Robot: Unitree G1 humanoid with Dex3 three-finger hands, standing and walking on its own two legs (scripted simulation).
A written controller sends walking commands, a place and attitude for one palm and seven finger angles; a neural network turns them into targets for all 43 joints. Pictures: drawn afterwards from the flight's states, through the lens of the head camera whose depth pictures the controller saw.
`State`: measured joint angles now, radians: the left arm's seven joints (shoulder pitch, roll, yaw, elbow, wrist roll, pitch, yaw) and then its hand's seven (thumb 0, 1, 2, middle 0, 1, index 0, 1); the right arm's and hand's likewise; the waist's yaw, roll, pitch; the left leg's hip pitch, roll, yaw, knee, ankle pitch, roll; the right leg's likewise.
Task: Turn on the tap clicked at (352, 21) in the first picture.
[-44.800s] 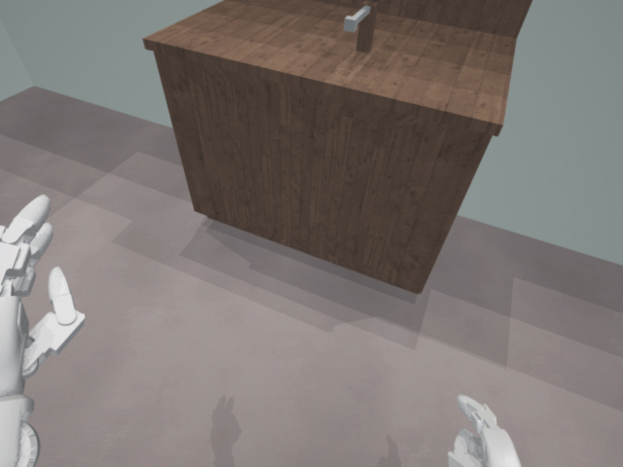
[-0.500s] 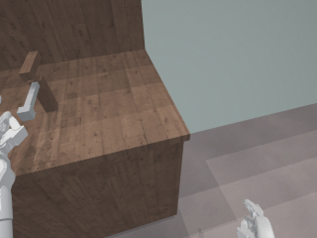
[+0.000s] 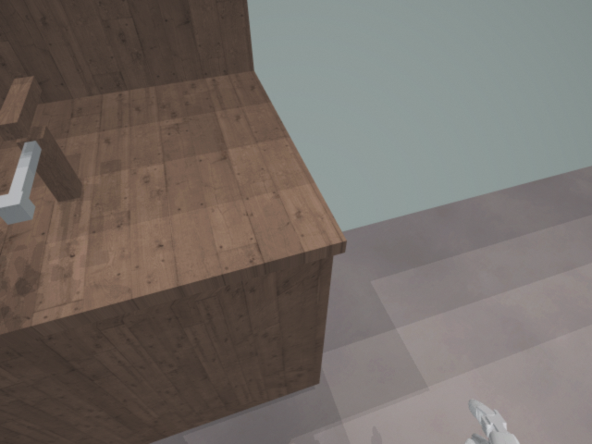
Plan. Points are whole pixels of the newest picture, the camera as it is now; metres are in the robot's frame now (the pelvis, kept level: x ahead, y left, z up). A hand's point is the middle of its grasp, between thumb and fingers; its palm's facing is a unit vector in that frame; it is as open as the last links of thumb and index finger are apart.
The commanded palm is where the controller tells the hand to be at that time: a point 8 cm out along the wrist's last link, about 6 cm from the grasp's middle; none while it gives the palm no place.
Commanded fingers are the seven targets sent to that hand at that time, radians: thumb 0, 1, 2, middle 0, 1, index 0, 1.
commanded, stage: reach beside the lever's end, fingers flat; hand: left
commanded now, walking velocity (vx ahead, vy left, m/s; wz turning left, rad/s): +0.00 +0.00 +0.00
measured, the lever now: (15, 207) +0.34 +0.39 +0.16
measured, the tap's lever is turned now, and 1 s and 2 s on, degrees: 0 0 5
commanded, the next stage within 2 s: push the lever round in 0.70 s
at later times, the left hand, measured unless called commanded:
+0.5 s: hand out of the picture +0.29 +0.41 +0.16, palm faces +0.61 -0.78 -0.12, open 7.8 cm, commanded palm +0.24 +0.44 +0.16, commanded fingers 0.00 0.90 0.90 -0.15 -0.15 -0.15 -0.15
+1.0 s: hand out of the picture +0.28 +0.40 +0.15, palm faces +0.63 -0.77 -0.13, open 7.8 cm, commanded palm +0.24 +0.42 +0.16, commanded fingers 0.00 0.90 0.90 -0.15 -0.15 -0.15 -0.15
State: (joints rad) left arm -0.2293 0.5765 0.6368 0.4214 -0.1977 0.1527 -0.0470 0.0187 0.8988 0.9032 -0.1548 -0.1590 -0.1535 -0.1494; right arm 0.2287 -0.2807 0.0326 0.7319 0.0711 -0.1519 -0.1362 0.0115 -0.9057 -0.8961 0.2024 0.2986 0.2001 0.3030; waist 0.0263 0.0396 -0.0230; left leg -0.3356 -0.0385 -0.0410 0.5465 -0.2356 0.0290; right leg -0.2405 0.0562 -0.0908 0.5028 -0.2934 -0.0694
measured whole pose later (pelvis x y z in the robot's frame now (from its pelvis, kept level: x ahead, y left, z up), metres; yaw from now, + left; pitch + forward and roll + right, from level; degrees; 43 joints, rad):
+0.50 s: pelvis +0.00 +0.01 +0.00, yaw +0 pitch +1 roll -1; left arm -0.18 0.53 0.64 0.39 -0.21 0.07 -0.08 0.02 0.90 0.90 -0.15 -0.15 -0.15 -0.15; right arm 0.24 -0.27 0.03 0.73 0.07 -0.17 -0.14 0.01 -0.91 -0.90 0.20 0.30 0.20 0.30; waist 0.04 0.04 -0.03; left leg -0.33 -0.05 -0.04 0.55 -0.24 0.05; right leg -0.23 0.04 -0.09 0.50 -0.30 -0.05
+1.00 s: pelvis +0.01 +0.01 +0.00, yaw +0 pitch +1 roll -1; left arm -0.16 0.51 0.62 0.33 -0.20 0.12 -0.04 0.02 0.90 0.90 -0.15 -0.15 -0.15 -0.15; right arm 0.24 -0.27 0.03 0.72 0.07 -0.14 -0.13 0.01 -0.91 -0.90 0.20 0.30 0.20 0.30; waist 0.05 0.04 -0.02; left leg -0.30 -0.05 -0.04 0.53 -0.24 0.04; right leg -0.20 0.04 -0.09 0.49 -0.30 -0.05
